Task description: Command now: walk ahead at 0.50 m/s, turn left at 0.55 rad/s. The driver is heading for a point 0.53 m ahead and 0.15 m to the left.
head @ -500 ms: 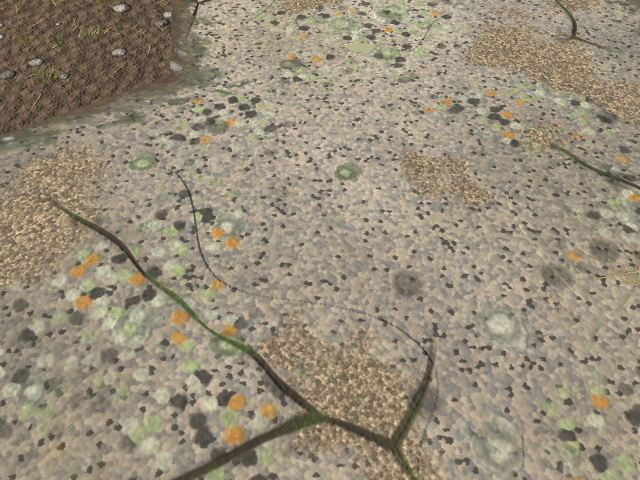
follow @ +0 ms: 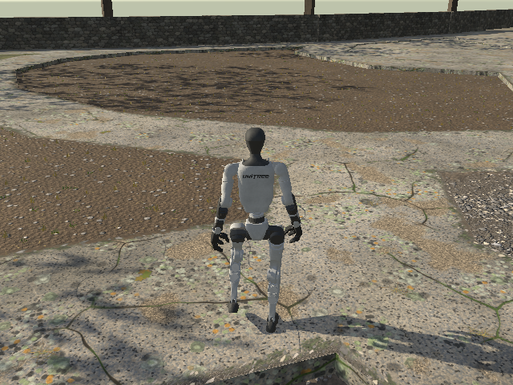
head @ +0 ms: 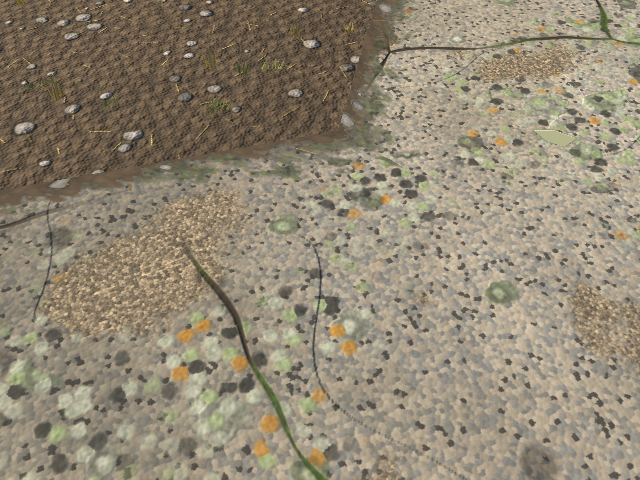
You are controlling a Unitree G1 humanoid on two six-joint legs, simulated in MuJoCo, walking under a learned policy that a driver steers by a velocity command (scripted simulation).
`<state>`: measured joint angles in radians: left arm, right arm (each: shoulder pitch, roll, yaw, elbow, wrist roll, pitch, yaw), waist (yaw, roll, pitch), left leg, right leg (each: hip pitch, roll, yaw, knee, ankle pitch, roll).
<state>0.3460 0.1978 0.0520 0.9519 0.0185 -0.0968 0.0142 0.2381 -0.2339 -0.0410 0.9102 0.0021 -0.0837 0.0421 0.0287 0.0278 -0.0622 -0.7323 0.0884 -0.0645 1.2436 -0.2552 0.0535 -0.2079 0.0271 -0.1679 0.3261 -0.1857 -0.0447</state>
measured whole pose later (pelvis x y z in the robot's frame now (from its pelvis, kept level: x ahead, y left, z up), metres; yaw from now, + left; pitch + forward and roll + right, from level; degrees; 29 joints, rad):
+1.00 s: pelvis +0.47 +0.08 -0.01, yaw +24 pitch +2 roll +0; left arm 0.14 0.18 0.03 0.78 0.02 -0.02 0.00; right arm 0.20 -0.23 -0.06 0.74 0.00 0.02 -0.04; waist 0.01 0.02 0.02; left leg -0.38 0.04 -0.07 0.68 -0.33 -0.04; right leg -0.40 0.03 -0.02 0.50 -0.13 -0.04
